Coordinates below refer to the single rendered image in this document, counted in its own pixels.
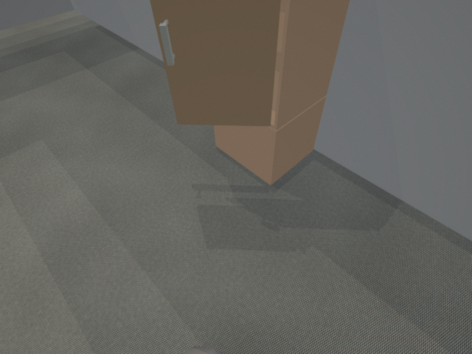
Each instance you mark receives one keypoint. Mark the cupboard door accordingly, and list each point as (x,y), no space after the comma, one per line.
(225,58)

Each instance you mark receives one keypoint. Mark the handle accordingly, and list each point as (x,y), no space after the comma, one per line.
(166,43)

